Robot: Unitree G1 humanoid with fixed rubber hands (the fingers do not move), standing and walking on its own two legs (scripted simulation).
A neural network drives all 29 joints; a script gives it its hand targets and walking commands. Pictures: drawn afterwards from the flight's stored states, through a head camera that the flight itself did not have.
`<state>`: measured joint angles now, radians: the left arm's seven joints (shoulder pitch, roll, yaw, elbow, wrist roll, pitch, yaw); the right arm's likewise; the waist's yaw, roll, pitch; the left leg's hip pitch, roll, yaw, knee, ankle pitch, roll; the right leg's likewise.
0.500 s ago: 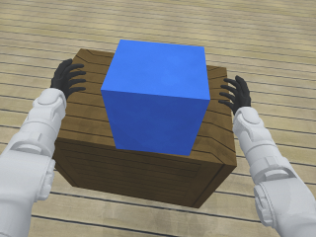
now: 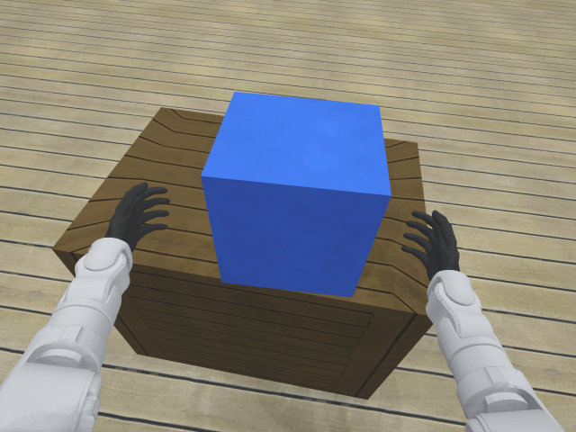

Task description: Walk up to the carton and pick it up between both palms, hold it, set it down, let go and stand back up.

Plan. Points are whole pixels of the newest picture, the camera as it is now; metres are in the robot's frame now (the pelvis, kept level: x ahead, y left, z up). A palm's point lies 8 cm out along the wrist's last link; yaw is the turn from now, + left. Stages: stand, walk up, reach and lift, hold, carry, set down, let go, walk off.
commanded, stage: set down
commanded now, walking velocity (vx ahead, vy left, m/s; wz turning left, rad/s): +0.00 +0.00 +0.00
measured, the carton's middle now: (295, 199) +0.52 -0.01 +0.00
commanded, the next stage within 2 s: let go in 1.66 s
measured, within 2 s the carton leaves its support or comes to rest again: neither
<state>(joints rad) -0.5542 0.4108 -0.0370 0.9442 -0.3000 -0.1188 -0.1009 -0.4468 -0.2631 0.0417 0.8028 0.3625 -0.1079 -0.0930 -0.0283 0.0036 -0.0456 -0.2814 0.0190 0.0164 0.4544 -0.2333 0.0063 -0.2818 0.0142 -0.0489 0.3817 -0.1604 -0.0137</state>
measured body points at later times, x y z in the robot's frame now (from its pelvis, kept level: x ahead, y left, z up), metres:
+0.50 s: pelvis +0.01 +0.00 +0.00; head +0.02 +0.01 +0.45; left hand +0.31 +0.25 +0.00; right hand +0.30 -0.22 -0.01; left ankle +0.00 +0.11 -0.74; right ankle +0.02 -0.11 -0.74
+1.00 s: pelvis +0.01 +0.00 +0.00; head +0.02 +0.00 +0.45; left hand +0.26 +0.26 -0.04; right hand +0.26 -0.22 -0.05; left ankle +0.00 +0.11 -0.74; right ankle +0.02 -0.11 -0.74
